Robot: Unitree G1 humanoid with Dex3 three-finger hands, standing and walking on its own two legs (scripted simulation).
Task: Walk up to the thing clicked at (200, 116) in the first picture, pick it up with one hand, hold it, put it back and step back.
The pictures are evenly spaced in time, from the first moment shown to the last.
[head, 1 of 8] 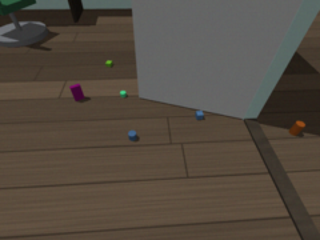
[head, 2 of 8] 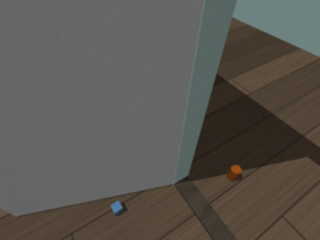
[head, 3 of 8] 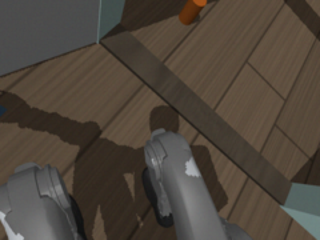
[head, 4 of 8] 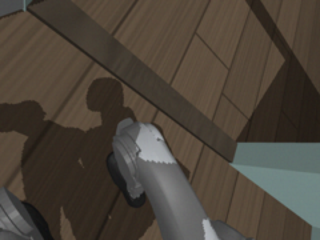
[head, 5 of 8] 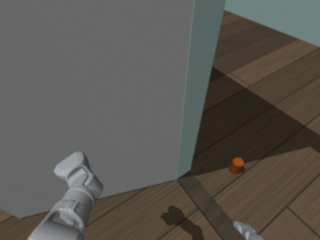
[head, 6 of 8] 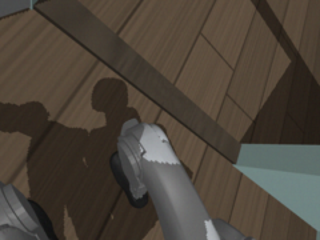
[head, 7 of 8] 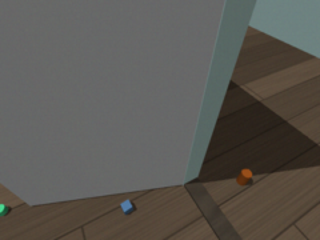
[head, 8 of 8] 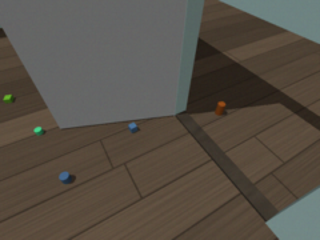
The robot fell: no
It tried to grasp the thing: yes
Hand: left
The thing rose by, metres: 0.67
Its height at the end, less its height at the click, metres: +0.00
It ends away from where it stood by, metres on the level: 0.02
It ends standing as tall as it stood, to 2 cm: yes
